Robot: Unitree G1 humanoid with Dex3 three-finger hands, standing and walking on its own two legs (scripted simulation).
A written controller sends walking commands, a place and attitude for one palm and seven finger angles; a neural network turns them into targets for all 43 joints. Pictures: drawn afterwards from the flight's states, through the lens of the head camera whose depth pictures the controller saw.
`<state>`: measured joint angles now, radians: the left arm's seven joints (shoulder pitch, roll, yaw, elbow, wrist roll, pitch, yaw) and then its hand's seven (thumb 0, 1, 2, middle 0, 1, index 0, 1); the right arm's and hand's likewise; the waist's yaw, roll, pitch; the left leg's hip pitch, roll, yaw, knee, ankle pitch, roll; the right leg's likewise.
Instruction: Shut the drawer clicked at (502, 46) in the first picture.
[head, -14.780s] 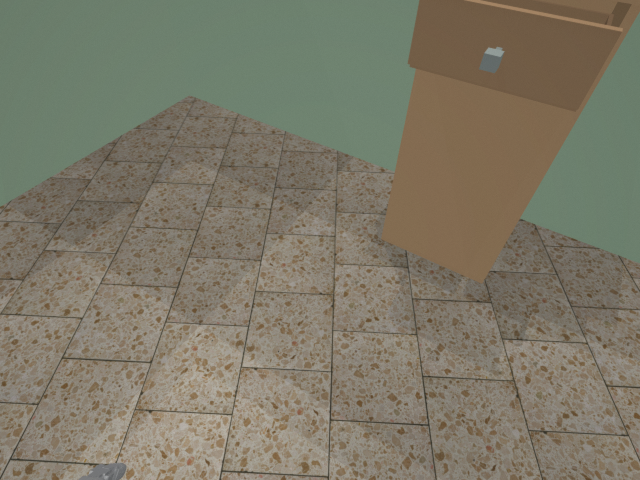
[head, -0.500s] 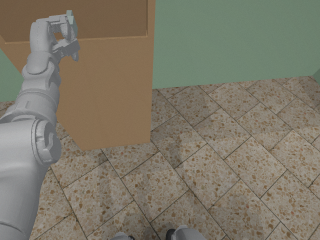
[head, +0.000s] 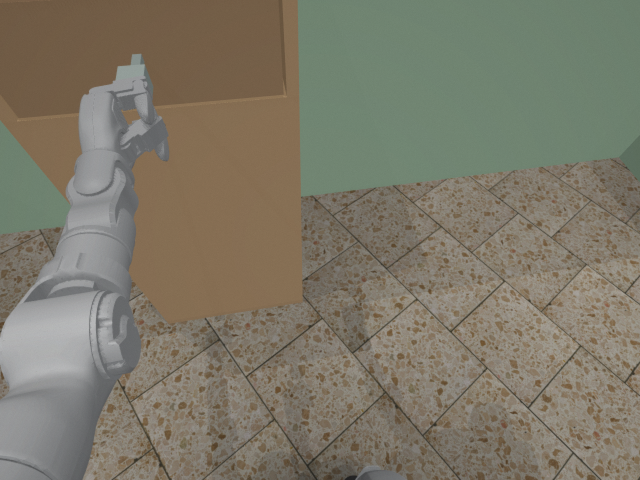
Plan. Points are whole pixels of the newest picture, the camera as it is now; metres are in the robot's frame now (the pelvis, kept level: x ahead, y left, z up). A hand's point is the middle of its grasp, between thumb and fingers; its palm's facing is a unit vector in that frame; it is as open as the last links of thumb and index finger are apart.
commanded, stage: pull the fist back off the drawer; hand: left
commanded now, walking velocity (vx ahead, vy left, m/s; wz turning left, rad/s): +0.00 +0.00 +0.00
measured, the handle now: (136, 75) +0.61 +0.19 +0.15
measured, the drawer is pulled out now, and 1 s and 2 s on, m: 0.00 0.00 0.00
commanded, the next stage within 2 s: draw the hand back to the body in 0.14 s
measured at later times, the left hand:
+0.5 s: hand (134, 167) +0.44 +0.17 +0.15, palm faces +0.08 -1.00 +0.01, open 3.2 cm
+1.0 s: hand (47, 303) +0.28 +0.20 +0.17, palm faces +0.31 -0.92 -0.23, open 3.2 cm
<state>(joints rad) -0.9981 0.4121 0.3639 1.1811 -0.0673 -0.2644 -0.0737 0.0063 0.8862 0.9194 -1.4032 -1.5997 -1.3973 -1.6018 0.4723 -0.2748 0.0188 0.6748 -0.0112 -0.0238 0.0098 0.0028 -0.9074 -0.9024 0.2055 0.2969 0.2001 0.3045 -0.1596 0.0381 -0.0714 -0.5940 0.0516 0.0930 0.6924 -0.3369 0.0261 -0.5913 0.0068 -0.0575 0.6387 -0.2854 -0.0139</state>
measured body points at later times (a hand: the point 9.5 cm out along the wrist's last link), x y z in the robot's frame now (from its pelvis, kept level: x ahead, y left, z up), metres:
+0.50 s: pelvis +0.03 -0.01 +0.01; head +0.05 -0.02 +0.46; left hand +0.43 +0.22 +0.15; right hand +0.13 -0.26 -0.10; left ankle -0.01 +0.10 -0.72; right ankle +0.01 -0.11 -0.72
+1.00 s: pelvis +0.00 -0.02 +0.03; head -0.01 -0.04 +0.48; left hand +0.26 +0.25 +0.18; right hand +0.21 -0.22 -0.05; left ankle -0.01 +0.10 -0.72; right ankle +0.01 -0.11 -0.72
